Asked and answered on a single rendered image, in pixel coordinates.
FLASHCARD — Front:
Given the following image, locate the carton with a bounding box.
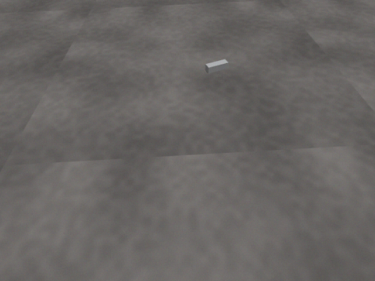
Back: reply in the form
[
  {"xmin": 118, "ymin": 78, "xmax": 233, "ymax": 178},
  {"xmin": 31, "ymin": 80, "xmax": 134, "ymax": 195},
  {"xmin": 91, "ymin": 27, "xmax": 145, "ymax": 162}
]
[{"xmin": 205, "ymin": 59, "xmax": 229, "ymax": 74}]

